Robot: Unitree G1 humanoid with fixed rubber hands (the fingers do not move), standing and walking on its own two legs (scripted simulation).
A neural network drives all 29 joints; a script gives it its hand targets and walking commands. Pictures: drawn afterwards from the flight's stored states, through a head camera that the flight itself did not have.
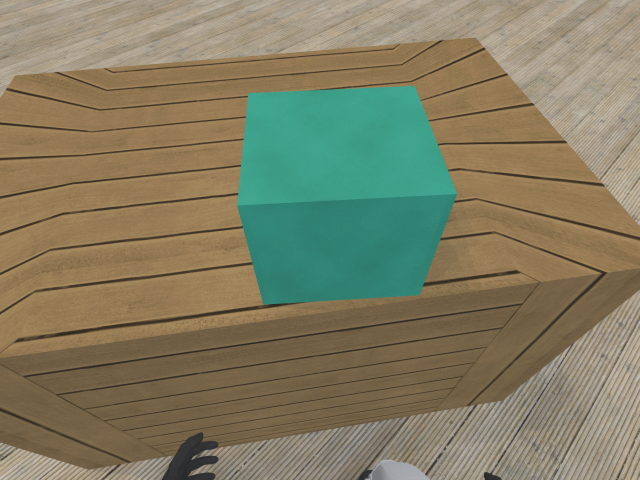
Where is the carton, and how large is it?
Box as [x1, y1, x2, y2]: [237, 86, 456, 304]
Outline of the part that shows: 414,86 248,93 237,206 263,304 419,294 455,198 456,192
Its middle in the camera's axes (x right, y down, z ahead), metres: +0.02 -0.07 +0.55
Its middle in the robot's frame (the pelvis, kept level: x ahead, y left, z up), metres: +0.46 -0.01 +0.08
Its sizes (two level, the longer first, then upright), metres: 0.231 0.213 0.210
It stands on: a pedestal, 0.73 m high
